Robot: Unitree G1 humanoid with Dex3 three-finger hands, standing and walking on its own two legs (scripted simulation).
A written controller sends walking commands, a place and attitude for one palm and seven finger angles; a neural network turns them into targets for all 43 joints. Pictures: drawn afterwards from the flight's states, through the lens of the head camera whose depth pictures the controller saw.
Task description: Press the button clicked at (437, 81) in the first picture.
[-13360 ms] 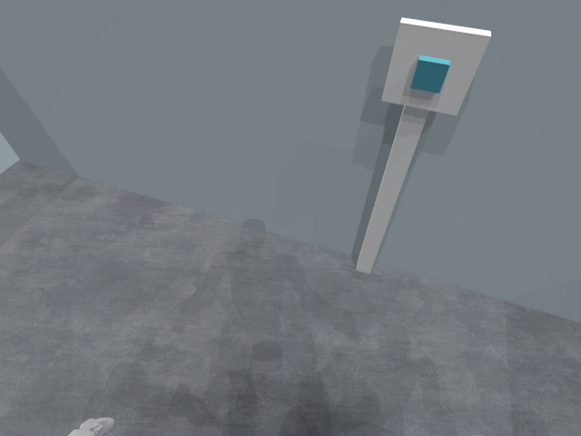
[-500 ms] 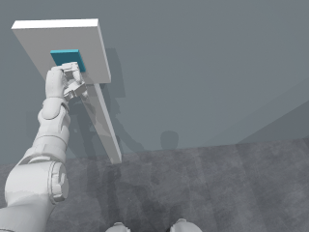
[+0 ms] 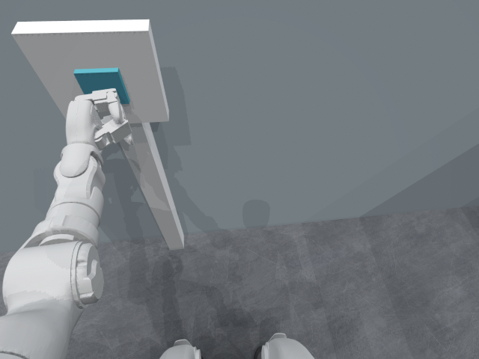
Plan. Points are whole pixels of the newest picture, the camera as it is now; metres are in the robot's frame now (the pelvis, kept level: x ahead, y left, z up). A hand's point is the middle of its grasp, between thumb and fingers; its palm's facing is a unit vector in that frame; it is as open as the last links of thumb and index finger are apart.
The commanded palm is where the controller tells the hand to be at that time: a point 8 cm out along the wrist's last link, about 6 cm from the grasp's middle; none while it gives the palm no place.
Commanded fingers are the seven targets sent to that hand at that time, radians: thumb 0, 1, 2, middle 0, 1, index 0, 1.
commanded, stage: pull the fist back off the button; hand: left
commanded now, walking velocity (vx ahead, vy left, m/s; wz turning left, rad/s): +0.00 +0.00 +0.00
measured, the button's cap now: (104, 83) +0.54 +0.20 +0.14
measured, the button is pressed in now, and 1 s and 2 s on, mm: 13 0 0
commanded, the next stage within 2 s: draw the hand back to the body in 0.84 s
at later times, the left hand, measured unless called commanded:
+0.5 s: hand (122, 139) +0.45 +0.16 +0.10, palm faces +0.07 -1.00 +0.00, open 3.1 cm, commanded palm +0.40 +0.21 +0.11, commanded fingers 0.00 0.90 0.90 -1.30 -1.50 -1.30 -1.50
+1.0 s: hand (130, 164) +0.39 +0.15 +0.11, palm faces +0.07 -1.00 -0.03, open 3.1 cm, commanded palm +0.35 +0.20 +0.12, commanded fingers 0.00 0.90 0.90 -1.30 -1.50 -1.30 -1.50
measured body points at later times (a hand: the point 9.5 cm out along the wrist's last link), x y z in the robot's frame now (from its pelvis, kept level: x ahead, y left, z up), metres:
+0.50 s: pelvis +0.04 +0.00 +0.01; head +0.08 +0.00 +0.46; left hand +0.44 +0.22 +0.10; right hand +0.13 -0.25 -0.10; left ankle +0.04 +0.11 -0.70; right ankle +0.04 -0.11 -0.70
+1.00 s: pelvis +0.05 -0.01 +0.02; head +0.08 -0.02 +0.47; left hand +0.39 +0.20 +0.11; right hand +0.22 -0.24 -0.08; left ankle +0.04 +0.11 -0.70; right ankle +0.04 -0.11 -0.70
